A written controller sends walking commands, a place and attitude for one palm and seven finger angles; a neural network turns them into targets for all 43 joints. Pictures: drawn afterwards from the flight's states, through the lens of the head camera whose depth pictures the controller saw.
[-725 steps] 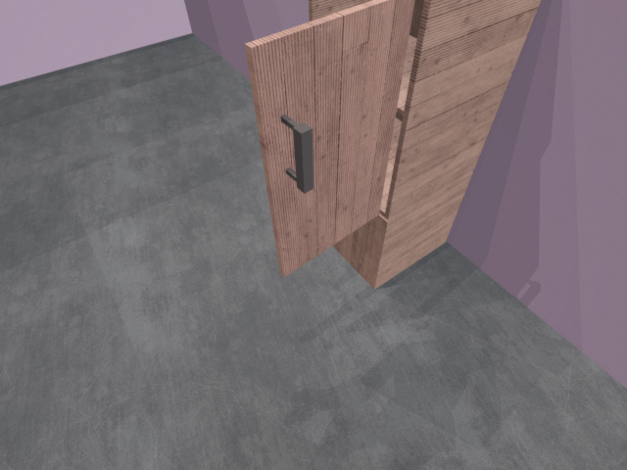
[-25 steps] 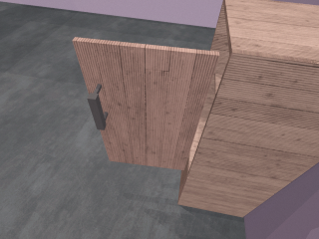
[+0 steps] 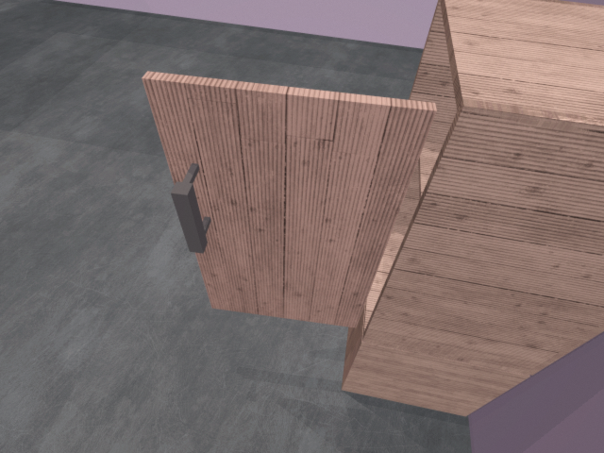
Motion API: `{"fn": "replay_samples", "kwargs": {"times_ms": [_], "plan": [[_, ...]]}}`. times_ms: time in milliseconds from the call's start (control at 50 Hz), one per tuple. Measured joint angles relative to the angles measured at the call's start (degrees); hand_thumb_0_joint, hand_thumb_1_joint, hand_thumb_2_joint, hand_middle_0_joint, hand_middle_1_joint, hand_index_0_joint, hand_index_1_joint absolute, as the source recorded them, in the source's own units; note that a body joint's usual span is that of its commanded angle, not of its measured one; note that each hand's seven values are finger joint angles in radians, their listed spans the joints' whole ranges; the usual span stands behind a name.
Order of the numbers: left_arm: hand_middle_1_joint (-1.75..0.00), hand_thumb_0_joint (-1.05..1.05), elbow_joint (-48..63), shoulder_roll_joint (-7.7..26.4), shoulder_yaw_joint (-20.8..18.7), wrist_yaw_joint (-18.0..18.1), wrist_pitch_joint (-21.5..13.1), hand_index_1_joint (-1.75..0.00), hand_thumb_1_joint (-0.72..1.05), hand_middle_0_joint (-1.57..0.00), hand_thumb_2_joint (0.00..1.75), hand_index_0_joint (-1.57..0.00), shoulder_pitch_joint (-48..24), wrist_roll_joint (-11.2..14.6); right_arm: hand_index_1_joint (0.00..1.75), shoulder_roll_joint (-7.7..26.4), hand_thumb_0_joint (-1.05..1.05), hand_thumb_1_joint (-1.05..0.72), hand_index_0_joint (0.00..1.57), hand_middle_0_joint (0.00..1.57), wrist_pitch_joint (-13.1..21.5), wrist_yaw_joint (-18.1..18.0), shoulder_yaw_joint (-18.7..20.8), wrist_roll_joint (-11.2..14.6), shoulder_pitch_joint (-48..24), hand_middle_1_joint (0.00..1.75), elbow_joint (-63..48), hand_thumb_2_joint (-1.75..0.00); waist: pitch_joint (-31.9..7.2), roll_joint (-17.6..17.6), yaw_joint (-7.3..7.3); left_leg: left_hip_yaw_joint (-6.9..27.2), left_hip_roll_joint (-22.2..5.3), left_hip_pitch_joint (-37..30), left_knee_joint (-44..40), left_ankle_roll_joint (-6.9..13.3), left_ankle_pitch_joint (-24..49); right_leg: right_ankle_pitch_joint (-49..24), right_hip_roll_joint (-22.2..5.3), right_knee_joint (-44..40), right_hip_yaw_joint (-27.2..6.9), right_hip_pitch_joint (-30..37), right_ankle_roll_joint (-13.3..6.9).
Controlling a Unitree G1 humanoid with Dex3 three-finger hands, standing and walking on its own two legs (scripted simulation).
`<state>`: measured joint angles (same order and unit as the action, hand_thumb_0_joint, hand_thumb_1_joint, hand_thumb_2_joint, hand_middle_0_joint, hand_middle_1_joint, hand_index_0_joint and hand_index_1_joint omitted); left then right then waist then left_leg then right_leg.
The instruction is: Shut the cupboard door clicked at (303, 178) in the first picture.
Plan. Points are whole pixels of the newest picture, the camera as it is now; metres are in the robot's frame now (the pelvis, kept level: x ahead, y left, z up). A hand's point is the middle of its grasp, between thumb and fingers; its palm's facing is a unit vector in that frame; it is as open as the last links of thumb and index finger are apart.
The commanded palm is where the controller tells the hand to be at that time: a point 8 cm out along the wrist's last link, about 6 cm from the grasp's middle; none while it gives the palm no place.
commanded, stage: come to a stop and stand still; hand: left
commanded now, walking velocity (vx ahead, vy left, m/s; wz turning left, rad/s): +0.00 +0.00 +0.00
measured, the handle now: (195, 209) +0.44 +0.20 +0.05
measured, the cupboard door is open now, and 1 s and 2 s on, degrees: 94 94 94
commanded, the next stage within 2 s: look again from close up in 0.02 s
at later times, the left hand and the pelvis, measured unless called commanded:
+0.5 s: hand out of the picture +0.00 +0.18 -0.17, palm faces +0.01 -0.97 -0.24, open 7.4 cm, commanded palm none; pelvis -0.02 +0.00 -0.01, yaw -1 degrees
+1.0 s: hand (191, 397) +0.18 +0.15 +0.01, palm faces +0.14 -0.99 -0.03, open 6.9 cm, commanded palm +0.08 +0.20 -0.05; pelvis -0.06 -0.03 -0.03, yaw +2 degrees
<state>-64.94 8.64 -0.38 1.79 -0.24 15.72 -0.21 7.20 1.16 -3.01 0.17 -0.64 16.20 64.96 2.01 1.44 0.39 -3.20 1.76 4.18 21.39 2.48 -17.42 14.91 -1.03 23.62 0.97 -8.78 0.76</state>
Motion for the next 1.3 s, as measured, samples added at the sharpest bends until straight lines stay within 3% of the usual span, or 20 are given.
{"fn": "replay_samples", "kwargs": {"times_ms": [120, 220, 380, 760, 780, 800, 860, 900, 940, 1000, 1080, 1120, 1160, 1220, 1300], "plan": [[-0.3, 0.01, 0.2, 0.3, 0.0, 0.0, 0.0, -0.29, 0.92, -0.2, 0.9, -0.2, -0.5, 0.0, 0.29, 0.1, 0.01, -0.91, 0.2, 0.2, -0.1, 0.0, -0.1, 0.0, 0.0, 0.3, 0.0, -0.9, 0.3, -0.1, -0.09, 0.1, 0.0, -0.3, -0.1, 0.0, -0.1, 0.2, 0.0, 0.0, 0.1, 0.3, 0.0], [-0.3, 0.01, 1.4, 0.0, 0.9, 1.1, -1.7, -0.29, 0.92, -0.2, 0.9, -0.2, -0.6, -0.3, 0.29, 1.5, 0.01, -0.91, 0.2, 0.2, 0.4, 0.7, -0.1, -0.1, 0.2, 0.3, -3.2, -0.9, 0.8, -1.9, -0.61, 0.3, -0.3, 3.8, 5.9, 0.3, -2.7, 1.5, 0.1, 3.8, 0.4, -2.8, 0.1], [-0.3, 0.01, 2.2, -0.4, 1.2, 0.7, -0.7, -0.29, 0.91, -0.2, 0.9, -0.2, -0.3, 0.1, 0.29, 3.0, 0.02, -0.93, 0.2, 0.2, -0.2, 0.4, -0.6, -0.2, 1.0, 0.3, -4.7, -0.9, -0.4, -4.6, -0.55, -0.3, 0.6, 2.2, 7.7, 0.6, -3.5, 3.5, -0.8, 7.8, -0.3, -2.3, 0.3], [-0.3, 0.01, 1.7, -1.1, 1.6, 0.1, -0.8, -0.29, 0.91, -0.2, 0.9, -0.2, 1.0, -0.1, 0.29, 2.1, 0.01, -0.91, 0.2, 0.2, -0.3, 1.5, -1.5, 0.1, 1.9, 0.3, -1.5, -0.9, 1.2, -3.5, -0.62, -0.7, -1.1, 3.4, 4.4, -1.4, 0.2, 0.3, 0.9, 5.1, -0.5, -4.0, -1.6], [-0.3, 0.01, 10.3, -0.9, -0.7, -0.1, 2.4, -0.29, 0.92, -0.2, 0.9, -0.2, 3.6, 1.2, 0.29, 2.0, 0.01, -0.91, 0.2, 0.2, 0.9, 0.7, -1.6, 0.1, 2.3, 0.3, -3.2, -0.9, 2.0, -3.0, -0.71, -0.6, -1.5, 4.3, 6.1, -1.6, -0.3, 0.4, 1.2, 5.9, -0.3, -4.4, -1.7], [-0.3, 0.02, 20.5, 0.1, -1.1, 0.4, 2.7, -0.3, 0.93, -0.2, 0.9, -0.2, 7.0, 3.1, 0.29, 2.0, 0.01, -0.91, 0.2, 0.2, 3.7, -0.7, -1.9, 0.6, 3.5, 0.3, -5.6, -0.9, 1.9, -2.4, -0.51, -0.6, -1.7, 5.1, 7.2, -1.6, -1.1, 0.8, 1.4, 7.2, -0.3, -5.6, -1.8], [-0.31, 0.03, 41.4, 2.0, -0.2, 2.8, -0.9, -0.31, 0.93, -0.21, 0.9, -0.21, 10.4, 7.9, 0.29, 3.8, 0.01, -0.91, 0.2, 0.21, 11.6, -2.0, -1.5, 2.3, 5.3, 0.3, -9.7, -0.9, -0.5, -2.8, -0.46, 0.6, -1.7, 7.1, 9.3, -1.9, -1.8, 1.7, 1.2, 8.6, 0.9, -6.7, -2.2], [-0.33, 0.03, 48.9, 1.7, -0.5, 2.7, -3.5, -0.32, 0.93, -0.22, 0.9, -0.22, 7.7, 9.3, 0.29, 6.0, 0.02, -0.91, 0.2, 0.21, 14.4, -1.8, -0.5, 2.5, 4.2, 0.3, -12.8, -0.9, -2.2, -3.9, -1.57, 1.9, -1.2, 9.5, 11.4, -1.8, -2.0, 2.1, 0.6, 9.9, 2.2, -8.1, -2.0], [-0.35, 0.03, 51.9, 1.2, -2.3, 0.6, -8.7, -0.34, 0.93, -0.24, 0.9, -0.24, 3.4, 9.9, 0.29, 7.6, 0.02, -0.91, 0.2, 0.2, 15.9, -1.3, 0.6, 2.0, 1.6, 0.3, -16.4, -0.9, -4.0, -4.2, -2.57, 2.5, -0.8, 13.3, 14.3, -1.7, -2.5, 2.8, 0.0, 12.8, 2.8, -11.7, -2.0], [-0.39, 0.02, 52.7, 1.3, -6.0, -6.6, -19.1, -0.38, 0.92, -0.28, 0.9, -0.28, -0.8, 12.6, 0.29, 8.0, 0.02, -0.91, 0.2, 0.2, 16.8, 0.2, 2.1, 1.3, -2.8, 0.3, -22.4, -0.9, -6.8, -2.0, -2.79, 1.7, -0.8, 20.5, 19.8, -2.1, -4.0, 4.6, -0.2, 19.3, 2.0, -19.7, -2.3], [-0.46, 0.01, 52.3, 2.1, -8.3, -20.3, -30.4, -0.45, 0.92, -0.34, 0.9, -0.34, 1.6, 15.0, 0.29, 8.1, 0.02, -0.91, 0.2, 0.2, 16.4, 2.5, 3.7, 1.3, -6.1, 0.3, -30.5, -0.9, -8.3, 2.1, -2.02, 1.4, -1.3, 28.7, 28.3, -2.7, -7.1, 7.4, 0.0, 27.7, 1.8, -28.1, -3.1], [-0.5, 0.01, 52.6, 3.0, -8.2, -24.7, -31.5, -0.49, 0.91, -0.37, 0.9, -0.38, 4.9, 15.1, 0.29, 9.1, 0.02, -0.91, 0.2, 0.2, 15.9, 2.8, 4.2, 1.5, -7.0, 0.3, -34.0, -0.9, -8.2, 2.8, -1.17, 1.9, -1.5, 32.2, 32.7, -2.8, -8.8, 8.8, 0.1, 31.4, 2.3, -31.2, -3.4], [-0.54, 0.01, 53.7, 3.9, -7.9, -26.4, -30.2, -0.53, 0.91, -0.41, 0.9, -0.41, 8.6, 15.6, 0.29, 10.0, 0.02, -0.91, 0.2, 0.2, 15.4, 2.6, 4.6, 1.7, -7.4, 0.3, -36.9, -0.9, -8.0, 2.6, -0.12, 2.6, -1.6, 35.3, 36.6, -2.7, -10.3, 10.1, 0.0, 34.4, 3.1, -33.7, -3.5], [-0.6, 0.02, 57.9, 4.6, -7.6, -24.6, -28.8, -0.59, 0.9, -0.47, 0.9, -0.47, 12.9, 16.4, 0.29, 10.6, 0.01, -0.91, 0.19, 0.2, 15.3, 1.7, 4.3, 1.5, -7.6, 0.3, -39.3, -0.9, -7.7, 1.3, 1.49, 4.1, -1.7, 39.3, 41.7, -2.5, -12.2, 11.5, 0.0, 37.9, 4.5, -36.4, -3.4], [-0.67, 0.02, 66.8, 5.1, -6.9, -21.2, -30.8, -0.67, 0.9, -0.54, 0.9, -0.54, 12.2, 17.1, 0.29, 9.2, 0.01, -0.91, 0.2, 0.2, 15.3, 0.5, 1.8, 1.3, -7.5, 0.3, -38.4, -0.9, -7.5, -0.6, 3.26, 5.8, -1.8, 42.8, 46.5, -2.2, -13.9, 12.5, 0.0, 40.8, 6.2, -38.6, -3.2]]}}
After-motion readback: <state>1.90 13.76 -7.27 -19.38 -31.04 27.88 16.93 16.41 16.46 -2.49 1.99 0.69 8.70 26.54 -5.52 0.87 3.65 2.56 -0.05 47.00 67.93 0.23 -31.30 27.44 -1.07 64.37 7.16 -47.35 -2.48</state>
